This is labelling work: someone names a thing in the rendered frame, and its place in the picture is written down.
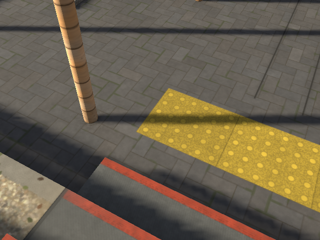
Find stairs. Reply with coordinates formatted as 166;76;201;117
2;157;276;240

